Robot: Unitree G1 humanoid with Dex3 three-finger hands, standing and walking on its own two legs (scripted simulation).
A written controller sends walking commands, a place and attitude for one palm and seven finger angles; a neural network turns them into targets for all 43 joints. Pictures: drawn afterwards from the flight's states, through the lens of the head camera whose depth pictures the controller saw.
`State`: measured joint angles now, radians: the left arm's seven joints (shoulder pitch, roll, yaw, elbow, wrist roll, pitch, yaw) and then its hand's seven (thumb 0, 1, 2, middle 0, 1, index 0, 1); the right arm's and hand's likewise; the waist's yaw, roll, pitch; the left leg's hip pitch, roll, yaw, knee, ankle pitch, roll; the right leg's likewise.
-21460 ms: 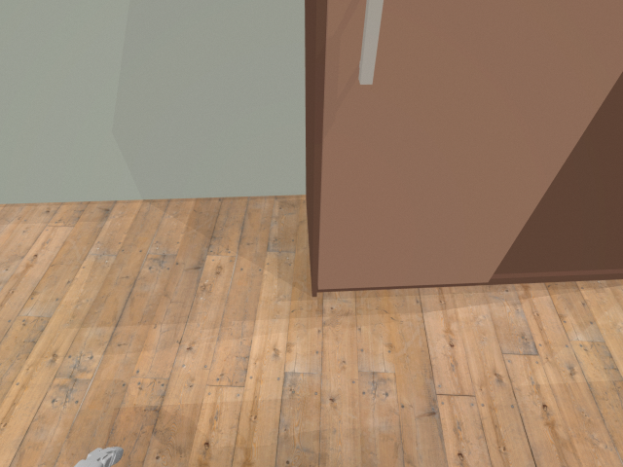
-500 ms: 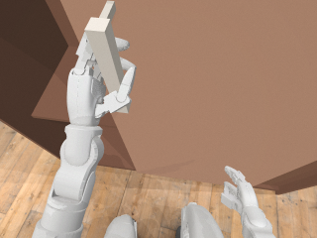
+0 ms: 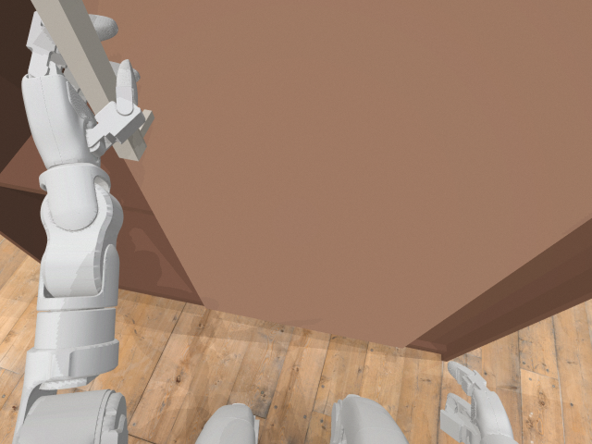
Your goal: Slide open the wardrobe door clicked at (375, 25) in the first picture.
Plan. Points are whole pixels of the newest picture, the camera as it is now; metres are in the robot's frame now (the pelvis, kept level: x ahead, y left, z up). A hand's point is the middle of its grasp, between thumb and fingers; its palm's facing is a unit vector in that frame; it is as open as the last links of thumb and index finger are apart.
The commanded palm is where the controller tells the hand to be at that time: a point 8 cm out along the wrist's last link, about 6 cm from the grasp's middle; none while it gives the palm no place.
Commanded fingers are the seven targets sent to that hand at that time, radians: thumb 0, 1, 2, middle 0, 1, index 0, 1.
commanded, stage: stop walking and hold the door there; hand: left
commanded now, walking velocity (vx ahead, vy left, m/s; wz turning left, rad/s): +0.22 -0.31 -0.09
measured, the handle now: (111, 73) +0.42 +0.26 +0.22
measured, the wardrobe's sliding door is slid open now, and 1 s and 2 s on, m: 0.48 0.47 0.44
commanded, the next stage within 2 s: none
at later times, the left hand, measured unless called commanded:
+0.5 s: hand (117, 103) +0.39 +0.25 +0.20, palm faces +0.57 -0.77 -0.30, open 6.1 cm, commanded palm +0.34 +0.28 +0.17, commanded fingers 0.00 0.90 0.90 -0.45 -1.40 -0.45 -1.40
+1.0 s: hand (114, 101) +0.39 +0.25 +0.20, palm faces +0.55 -0.80 -0.25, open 5.7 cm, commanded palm +0.35 +0.30 +0.17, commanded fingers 0.00 0.90 0.90 -0.45 -1.40 -0.45 -1.40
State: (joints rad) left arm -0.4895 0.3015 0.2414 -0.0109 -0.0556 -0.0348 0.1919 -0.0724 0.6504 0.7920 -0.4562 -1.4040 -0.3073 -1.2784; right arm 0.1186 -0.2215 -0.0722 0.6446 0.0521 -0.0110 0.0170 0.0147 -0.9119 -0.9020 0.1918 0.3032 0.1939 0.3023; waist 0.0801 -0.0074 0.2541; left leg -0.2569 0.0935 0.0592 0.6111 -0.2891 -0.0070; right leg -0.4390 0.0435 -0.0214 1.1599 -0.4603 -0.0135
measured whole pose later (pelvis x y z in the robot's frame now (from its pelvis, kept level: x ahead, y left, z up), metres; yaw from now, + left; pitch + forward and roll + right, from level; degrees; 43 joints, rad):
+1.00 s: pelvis -0.02 -0.09 +0.01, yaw -12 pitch -2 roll -1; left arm -0.44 0.72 0.62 0.83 0.00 -0.21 0.07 -0.20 0.58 0.76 -0.46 -1.40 -0.44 -1.40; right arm 0.30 -0.29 -0.01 0.76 0.07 -0.08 -0.11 0.01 -0.91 -0.90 0.20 0.30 0.20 0.30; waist -0.04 0.02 0.02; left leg -0.26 0.02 0.03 0.45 -0.16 0.02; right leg -0.25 -0.02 -0.04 0.46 -0.22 0.01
